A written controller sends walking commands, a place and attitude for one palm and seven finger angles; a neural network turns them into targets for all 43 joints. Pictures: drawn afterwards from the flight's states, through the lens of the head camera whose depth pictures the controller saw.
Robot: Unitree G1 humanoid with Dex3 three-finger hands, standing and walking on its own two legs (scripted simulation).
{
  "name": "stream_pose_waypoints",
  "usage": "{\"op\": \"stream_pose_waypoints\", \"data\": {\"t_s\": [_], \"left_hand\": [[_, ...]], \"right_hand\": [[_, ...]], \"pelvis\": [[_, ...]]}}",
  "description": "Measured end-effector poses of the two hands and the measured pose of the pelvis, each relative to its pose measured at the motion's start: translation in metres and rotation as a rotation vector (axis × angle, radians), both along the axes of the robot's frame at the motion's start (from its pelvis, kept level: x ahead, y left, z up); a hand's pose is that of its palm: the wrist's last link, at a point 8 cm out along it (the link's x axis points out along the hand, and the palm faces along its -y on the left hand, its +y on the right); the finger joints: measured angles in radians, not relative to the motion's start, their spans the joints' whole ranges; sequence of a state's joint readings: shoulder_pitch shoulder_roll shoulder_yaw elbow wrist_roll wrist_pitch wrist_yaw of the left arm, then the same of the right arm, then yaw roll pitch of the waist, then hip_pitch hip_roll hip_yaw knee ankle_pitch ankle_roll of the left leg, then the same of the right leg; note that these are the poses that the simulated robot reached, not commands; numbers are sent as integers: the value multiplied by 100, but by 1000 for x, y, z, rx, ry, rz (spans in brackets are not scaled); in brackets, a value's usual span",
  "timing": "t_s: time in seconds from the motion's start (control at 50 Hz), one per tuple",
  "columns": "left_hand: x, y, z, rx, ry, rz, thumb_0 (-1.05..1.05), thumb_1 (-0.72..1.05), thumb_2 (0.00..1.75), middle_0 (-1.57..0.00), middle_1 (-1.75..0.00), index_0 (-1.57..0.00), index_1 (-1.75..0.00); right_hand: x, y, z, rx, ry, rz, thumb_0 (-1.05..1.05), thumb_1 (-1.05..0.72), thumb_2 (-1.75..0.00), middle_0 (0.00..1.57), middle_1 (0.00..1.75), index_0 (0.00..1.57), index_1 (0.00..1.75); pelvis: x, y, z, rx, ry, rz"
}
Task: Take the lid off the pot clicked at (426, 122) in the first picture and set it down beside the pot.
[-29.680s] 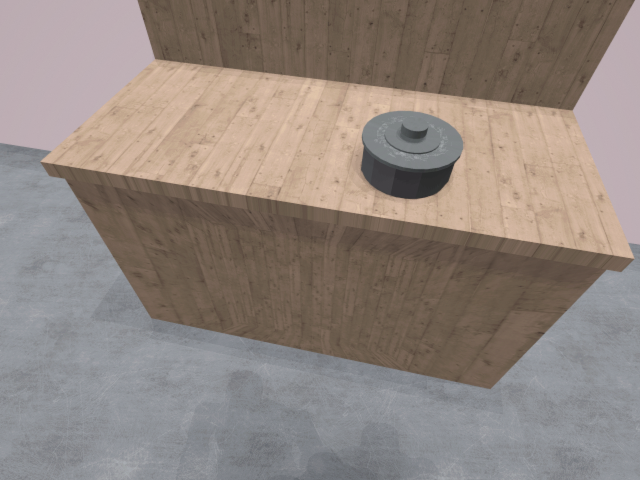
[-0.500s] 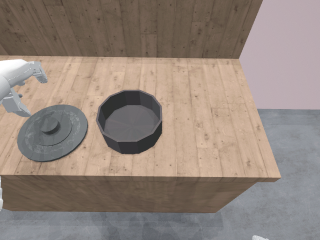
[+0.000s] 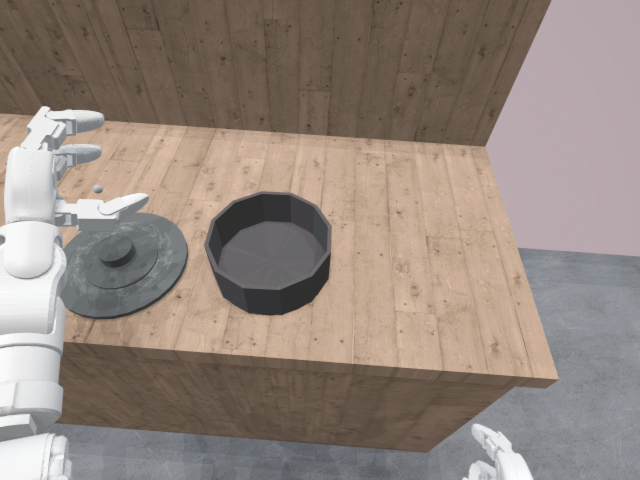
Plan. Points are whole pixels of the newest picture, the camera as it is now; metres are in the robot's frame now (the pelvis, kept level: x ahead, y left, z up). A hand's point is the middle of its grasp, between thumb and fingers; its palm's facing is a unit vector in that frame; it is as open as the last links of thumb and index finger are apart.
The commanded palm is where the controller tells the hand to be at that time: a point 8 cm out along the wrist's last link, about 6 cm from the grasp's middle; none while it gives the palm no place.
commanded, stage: draw the hand back to the body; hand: left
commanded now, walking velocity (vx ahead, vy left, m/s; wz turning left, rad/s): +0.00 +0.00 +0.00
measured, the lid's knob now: (116, 250) +0.41 +0.35 -0.02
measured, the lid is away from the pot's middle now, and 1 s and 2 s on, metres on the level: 0.24 0.24 0.24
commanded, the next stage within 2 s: step back with the hand held close in 1.56 s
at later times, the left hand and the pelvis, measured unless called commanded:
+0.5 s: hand (91, 230) +0.31 +0.26 +0.17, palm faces +0.49 -0.82 -0.31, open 8.9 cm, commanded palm +0.25 +0.29 +0.18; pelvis +0.01 -0.03 +0.00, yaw +0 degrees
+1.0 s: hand (94, 301) +0.24 +0.23 +0.16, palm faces +0.46 -0.83 -0.32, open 7.4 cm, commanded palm +0.18 +0.26 +0.18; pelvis +0.00 -0.04 +0.00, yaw +0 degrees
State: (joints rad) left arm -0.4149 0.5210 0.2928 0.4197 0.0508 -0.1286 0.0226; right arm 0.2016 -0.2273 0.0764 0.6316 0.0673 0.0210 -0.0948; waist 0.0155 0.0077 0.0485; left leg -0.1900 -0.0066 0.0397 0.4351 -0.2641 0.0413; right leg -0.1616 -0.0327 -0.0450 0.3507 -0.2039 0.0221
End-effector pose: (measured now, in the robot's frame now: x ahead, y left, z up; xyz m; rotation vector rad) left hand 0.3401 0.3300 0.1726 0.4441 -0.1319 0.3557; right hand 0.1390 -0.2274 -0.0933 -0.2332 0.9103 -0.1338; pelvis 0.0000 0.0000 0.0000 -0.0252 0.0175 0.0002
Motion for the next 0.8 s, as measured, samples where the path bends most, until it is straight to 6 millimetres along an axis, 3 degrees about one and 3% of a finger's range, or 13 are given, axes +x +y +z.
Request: {"op": "stream_pose_waypoints", "data": {"t_s": [0.1,0.38,0.6,0.8], "left_hand": [[-10,-4,3,-79,-74,64,0,10,58,-32,-88,-32,-87],[-55,-20,6,-65,-77,122,0,36,69,-28,-68,-28,-68],[-88,-41,5,-73,-79,117,1,60,79,-24,-51,-25,-51],[-118,-54,3,-74,-82,105,1,80,87,-22,-37,-22,-36]], "right_hand": [[3,-10,3,0,-44,-10,1,-90,-90,20,30,21,30],[15,-46,-3,-6,-50,-12,1,-90,-90,20,30,20,30],[38,-41,6,37,-154,25,1,-90,-90,20,30,20,30],[39,-35,9,55,-192,54,1,-90,-90,20,30,20,30]], "pelvis": [[9,-6,0,0,-14,-10],[16,-24,0,5,-32,-3],[10,-36,1,11,-59,-1],[2,-40,1,13,-76,1]]}}
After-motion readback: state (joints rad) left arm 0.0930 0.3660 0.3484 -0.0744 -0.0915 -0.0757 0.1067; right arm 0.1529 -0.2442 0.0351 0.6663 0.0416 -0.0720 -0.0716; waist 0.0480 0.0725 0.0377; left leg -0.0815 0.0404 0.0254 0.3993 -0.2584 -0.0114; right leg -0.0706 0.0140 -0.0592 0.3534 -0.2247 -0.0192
